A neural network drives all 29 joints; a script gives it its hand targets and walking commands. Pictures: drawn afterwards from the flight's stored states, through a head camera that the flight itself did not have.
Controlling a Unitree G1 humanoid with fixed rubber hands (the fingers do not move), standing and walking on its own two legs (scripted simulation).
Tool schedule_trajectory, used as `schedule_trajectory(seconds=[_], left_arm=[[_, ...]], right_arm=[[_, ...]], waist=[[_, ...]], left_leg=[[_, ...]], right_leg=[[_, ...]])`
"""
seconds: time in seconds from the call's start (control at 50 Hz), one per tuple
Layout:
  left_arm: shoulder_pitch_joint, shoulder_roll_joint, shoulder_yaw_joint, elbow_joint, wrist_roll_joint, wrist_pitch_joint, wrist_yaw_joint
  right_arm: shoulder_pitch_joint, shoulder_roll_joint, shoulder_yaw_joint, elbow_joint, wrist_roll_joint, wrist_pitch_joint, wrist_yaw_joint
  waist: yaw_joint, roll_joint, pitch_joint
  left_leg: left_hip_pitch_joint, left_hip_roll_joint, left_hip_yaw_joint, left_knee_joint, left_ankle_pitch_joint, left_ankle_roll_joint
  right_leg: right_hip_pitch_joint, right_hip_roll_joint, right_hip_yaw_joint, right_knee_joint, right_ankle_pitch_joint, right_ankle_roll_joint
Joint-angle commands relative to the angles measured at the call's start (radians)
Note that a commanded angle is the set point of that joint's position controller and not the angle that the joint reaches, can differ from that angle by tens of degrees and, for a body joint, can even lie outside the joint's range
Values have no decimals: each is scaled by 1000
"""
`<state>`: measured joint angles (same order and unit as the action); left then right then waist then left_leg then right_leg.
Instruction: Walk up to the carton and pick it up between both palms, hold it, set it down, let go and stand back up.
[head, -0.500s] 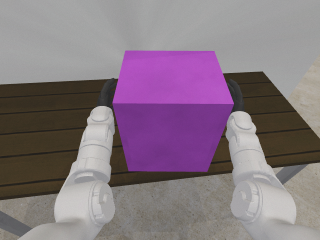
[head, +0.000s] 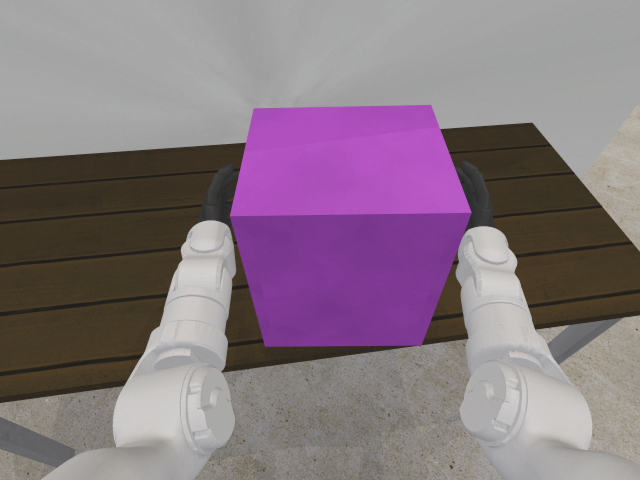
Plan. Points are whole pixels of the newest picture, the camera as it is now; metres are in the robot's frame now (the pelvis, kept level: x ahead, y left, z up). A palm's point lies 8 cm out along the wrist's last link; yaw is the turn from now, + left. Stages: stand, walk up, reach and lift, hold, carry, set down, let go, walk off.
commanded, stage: set down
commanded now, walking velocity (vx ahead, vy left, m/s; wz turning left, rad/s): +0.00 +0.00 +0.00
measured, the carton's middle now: (342, 233) +0.44 -0.03 +0.03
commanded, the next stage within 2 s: none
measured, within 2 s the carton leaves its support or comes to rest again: rests again in 1.26 s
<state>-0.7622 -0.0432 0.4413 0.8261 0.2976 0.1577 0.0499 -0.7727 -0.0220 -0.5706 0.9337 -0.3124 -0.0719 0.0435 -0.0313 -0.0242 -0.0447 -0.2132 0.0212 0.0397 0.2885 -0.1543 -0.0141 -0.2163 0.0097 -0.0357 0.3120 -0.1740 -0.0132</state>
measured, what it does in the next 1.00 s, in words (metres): stands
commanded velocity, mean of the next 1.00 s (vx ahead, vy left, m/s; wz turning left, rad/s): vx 0.00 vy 0.00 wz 0.00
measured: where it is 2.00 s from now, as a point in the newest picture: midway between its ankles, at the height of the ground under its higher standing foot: outside the picture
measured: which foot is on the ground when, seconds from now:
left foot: down 0.00-1.00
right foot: down 0.00-1.00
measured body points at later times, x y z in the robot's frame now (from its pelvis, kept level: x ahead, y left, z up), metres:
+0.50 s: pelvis +0.00 +0.00 +0.00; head +0.04 +0.01 +0.45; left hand +0.42 +0.14 +0.06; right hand +0.41 -0.20 +0.08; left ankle -0.01 +0.13 -0.75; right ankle -0.01 -0.10 -0.75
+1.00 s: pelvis -0.01 +0.01 +0.00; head +0.04 +0.01 +0.45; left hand +0.42 +0.14 +0.06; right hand +0.41 -0.20 +0.07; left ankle -0.01 +0.13 -0.75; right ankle -0.01 -0.10 -0.75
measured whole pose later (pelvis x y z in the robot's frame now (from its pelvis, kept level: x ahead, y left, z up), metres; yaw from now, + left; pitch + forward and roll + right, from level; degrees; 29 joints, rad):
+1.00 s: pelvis -0.01 +0.01 +0.00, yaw -1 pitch +7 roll +0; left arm -0.77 -0.07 0.50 0.89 0.35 0.03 0.05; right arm -0.76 0.00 -0.67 0.92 -0.41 -0.16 0.08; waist -0.02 -0.01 -0.04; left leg -0.28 0.02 0.07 0.30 -0.15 0.00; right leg -0.29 -0.01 -0.06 0.32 -0.16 -0.01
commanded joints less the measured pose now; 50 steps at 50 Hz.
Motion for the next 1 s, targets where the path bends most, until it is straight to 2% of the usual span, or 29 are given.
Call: schedule_trajectory(seconds=[0.0,0.3,0.62,0.98], left_arm=[[-645,-429,-241,-112,-27,-78,-74],[-633,-440,-235,-62,-19,-144,-64],[-614,-422,-188,-6,15,-178,-64],[-541,-413,-144,2,62,-179,-73]], right_arm=[[-613,430,265,-80,-14,-84,149],[-595,441,251,-45,-50,-128,147],[-571,427,194,-15,-91,-140,154],[-513,413,156,-41,-128,-135,164]], waist=[[5,-1,-574],[11,-2,-606],[10,-10,-559],[10,-20,-482]], left_leg=[[170,-10,41,34,295,-14],[129,-1,43,53,323,-13],[85,1,52,26,230,-4],[96,4,58,12,203,4]], right_leg=[[216,-6,-56,68,596,83],[201,-10,-54,82,606,73],[175,-16,-55,61,487,64],[142,-15,-64,40,416,65]])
